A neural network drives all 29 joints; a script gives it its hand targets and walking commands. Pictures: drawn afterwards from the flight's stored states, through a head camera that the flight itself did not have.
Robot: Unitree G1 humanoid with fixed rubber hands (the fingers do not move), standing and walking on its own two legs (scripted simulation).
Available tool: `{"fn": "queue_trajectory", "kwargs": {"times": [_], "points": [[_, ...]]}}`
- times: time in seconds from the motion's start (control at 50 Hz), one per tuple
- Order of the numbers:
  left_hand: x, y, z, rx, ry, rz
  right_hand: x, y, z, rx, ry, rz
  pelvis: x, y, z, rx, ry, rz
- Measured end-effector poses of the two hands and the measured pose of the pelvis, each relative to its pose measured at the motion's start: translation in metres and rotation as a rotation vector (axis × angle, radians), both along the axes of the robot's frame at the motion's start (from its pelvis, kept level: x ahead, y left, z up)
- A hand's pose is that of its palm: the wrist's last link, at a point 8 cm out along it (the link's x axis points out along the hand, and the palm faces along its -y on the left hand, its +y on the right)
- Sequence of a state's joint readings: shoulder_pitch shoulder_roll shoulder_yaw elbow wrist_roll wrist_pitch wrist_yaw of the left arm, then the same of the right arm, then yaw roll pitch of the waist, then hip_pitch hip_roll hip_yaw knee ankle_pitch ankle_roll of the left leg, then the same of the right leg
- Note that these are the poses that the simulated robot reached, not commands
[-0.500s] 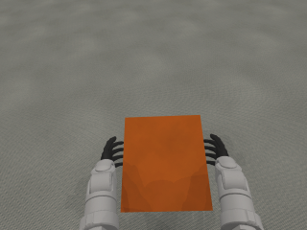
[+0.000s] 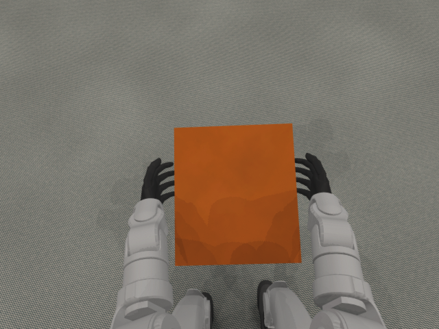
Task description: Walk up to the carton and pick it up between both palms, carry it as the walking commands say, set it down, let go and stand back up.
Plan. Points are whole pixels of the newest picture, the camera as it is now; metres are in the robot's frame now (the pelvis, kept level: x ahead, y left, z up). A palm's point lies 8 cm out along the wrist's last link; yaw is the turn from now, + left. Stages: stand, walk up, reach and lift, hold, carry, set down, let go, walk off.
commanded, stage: set down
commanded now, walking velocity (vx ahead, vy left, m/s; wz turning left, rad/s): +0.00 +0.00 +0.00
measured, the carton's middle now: (234, 193) +0.39 +0.00 -0.13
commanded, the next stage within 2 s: none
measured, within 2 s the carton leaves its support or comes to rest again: neither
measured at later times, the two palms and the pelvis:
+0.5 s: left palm (166, 201) +0.38 +0.15 -0.13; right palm (306, 193) +0.39 -0.16 -0.14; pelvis -0.01 +0.00 -0.07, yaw +1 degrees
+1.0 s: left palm (173, 202) +0.40 +0.15 -0.21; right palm (294, 192) +0.42 -0.16 -0.22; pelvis -0.02 -0.01 -0.16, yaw +2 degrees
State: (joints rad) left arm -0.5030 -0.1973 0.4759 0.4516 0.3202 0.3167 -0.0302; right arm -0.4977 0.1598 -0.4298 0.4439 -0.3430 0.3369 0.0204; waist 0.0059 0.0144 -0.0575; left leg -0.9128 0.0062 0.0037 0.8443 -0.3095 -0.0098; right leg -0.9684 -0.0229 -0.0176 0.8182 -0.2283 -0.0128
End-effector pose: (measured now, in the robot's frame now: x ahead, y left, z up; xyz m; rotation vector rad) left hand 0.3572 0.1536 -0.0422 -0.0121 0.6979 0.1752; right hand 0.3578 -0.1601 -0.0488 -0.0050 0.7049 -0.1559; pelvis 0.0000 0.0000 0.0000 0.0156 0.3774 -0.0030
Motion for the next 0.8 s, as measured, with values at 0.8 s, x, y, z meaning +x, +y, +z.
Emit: {"fn": "queue_trajectory", "kwargs": {"times": [0.8], "points": [[0.035, -0.003, -0.137, -0.019, -0.007, 0.055, 0.052, -0.001, -0.139, 0.004, 0.000, 0.021, -0.016, -0.007, -0.123, 0.026, 0.355, 0.011]]}}
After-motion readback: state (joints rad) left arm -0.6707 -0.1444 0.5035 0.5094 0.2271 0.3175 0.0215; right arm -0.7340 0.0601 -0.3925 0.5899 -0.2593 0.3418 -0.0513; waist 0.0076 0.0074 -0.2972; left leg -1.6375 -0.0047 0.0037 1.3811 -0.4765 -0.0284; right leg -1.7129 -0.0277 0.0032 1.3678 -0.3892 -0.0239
